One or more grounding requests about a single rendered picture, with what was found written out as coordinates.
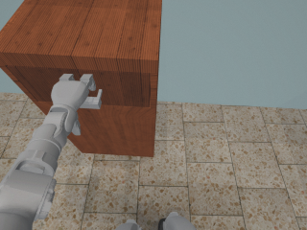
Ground robot shin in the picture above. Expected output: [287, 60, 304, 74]
[127, 218, 138, 225]
[166, 212, 178, 219]

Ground robot left forearm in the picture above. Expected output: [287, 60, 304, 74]
[0, 103, 77, 195]

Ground cabinet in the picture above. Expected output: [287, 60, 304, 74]
[0, 0, 162, 157]

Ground handle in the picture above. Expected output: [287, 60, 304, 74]
[80, 89, 103, 109]

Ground robot left hand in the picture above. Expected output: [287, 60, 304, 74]
[51, 74, 96, 136]

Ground left robot shin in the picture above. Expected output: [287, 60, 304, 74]
[127, 218, 138, 225]

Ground drawer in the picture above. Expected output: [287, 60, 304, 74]
[7, 65, 151, 107]

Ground left robot upper arm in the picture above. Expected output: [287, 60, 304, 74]
[0, 170, 57, 230]

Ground right robot shin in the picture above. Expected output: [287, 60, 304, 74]
[166, 212, 178, 219]

